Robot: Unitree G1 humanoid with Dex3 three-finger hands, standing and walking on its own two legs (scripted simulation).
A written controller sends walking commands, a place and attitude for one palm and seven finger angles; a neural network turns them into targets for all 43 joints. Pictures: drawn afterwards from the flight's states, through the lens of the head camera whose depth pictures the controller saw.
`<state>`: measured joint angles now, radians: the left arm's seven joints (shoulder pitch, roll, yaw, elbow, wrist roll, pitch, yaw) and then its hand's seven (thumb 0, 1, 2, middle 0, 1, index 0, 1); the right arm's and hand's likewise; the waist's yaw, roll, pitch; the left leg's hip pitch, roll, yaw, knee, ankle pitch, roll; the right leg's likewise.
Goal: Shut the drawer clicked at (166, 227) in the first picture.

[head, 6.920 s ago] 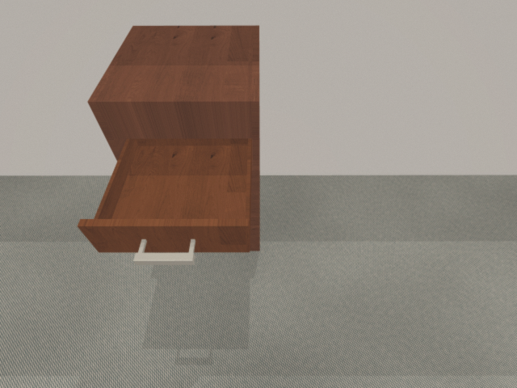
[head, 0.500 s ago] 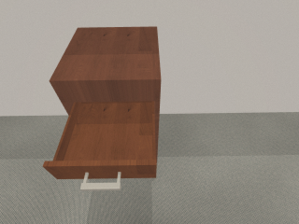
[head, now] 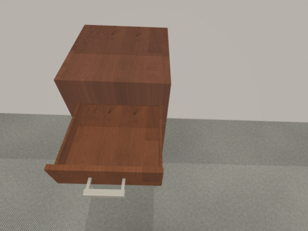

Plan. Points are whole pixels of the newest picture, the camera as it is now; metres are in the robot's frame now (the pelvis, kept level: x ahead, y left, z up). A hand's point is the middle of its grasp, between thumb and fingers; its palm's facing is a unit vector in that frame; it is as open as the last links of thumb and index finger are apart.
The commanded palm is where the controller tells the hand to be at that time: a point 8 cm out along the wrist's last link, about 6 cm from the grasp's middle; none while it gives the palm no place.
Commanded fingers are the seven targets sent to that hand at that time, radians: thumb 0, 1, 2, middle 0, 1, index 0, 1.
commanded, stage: raise the hand and make a fist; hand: left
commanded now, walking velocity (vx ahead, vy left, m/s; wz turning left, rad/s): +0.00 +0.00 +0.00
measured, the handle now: (105, 187) +0.28 +0.19 -0.18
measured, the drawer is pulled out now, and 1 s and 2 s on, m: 0.29 0.29 0.29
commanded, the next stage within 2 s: bring the fist close to the handle in 1.82 s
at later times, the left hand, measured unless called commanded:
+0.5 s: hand out of the picture +0.09 +0.16 -0.06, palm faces +0.16 -0.98 -0.08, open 5.1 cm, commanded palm +0.08 +0.20 -0.07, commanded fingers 0.00 0.90 0.90 -0.80 -0.95 -0.80 -0.95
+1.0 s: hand out of the picture +0.10 +0.14 -0.08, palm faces +0.01 -1.00 +0.02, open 3.1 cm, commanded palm +0.06 +0.19 -0.07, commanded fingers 0.00 0.90 0.90 -1.30 -1.49 -1.30 -1.49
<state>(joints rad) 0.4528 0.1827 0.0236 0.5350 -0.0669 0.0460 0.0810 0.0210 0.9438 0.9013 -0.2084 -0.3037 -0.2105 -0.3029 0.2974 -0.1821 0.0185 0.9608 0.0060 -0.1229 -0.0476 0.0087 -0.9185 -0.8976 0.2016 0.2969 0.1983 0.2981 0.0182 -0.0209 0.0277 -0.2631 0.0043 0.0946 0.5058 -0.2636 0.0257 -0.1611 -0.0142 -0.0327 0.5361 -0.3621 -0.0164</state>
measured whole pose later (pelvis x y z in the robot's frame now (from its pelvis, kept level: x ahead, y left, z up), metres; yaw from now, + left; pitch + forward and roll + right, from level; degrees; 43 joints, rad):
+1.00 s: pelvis -0.07 -0.01 -0.12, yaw +1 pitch +19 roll -3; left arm 0.64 0.13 -0.02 -0.09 -0.21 -0.56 -0.20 0.01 0.91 0.90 -1.10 -1.28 -1.11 -1.28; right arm 0.19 -0.24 -0.08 0.55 0.01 -0.19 -0.04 0.01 -0.91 -0.90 0.20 0.30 0.20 0.30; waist 0.00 0.05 -0.18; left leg -1.15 0.04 0.00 1.29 -0.48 0.02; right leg -0.98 0.01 -0.09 1.29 -0.64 -0.03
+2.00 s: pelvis -0.06 -0.01 -0.12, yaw +2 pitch +19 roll -4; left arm 0.73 0.12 -0.10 -0.22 -0.11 -0.50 -0.08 0.01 0.91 0.90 -1.40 -1.60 -1.40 -1.60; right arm 0.19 -0.19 -0.02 0.42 0.01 -0.07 -0.01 0.01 -0.91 -0.90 0.20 0.30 0.20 0.30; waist 0.01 0.05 -0.22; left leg -1.16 0.04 -0.02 1.33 -0.51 0.02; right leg -0.98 0.02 -0.10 1.31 -0.67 -0.03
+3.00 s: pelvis -0.07 +0.00 -0.19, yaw -1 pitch +28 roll -5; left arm 0.35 0.14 -0.05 0.03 -0.11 -0.55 -0.02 0.01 0.91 0.90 -1.40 -1.60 -1.40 -1.60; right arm 0.13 -0.20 0.00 0.49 -0.03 -0.05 0.02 0.01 -0.90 -0.90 0.20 0.30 0.20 0.30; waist -0.01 0.04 -0.25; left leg -1.51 0.05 -0.02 1.57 -0.56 0.04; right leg -1.32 0.02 -0.10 1.56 -0.74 -0.02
